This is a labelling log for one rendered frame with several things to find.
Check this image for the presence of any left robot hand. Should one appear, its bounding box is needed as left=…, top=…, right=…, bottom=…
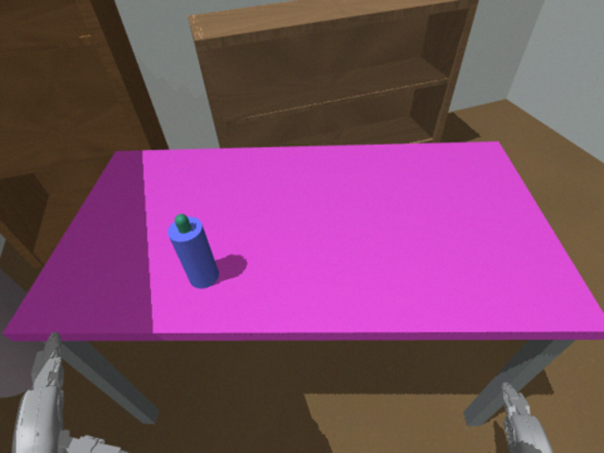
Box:
left=12, top=332, right=130, bottom=453

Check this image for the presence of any right robot hand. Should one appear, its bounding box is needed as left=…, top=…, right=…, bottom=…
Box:
left=501, top=382, right=554, bottom=453

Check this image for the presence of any bookshelf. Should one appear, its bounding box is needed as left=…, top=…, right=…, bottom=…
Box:
left=188, top=0, right=478, bottom=148
left=0, top=0, right=169, bottom=268

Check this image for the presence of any table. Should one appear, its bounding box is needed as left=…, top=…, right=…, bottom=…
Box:
left=3, top=142, right=604, bottom=427

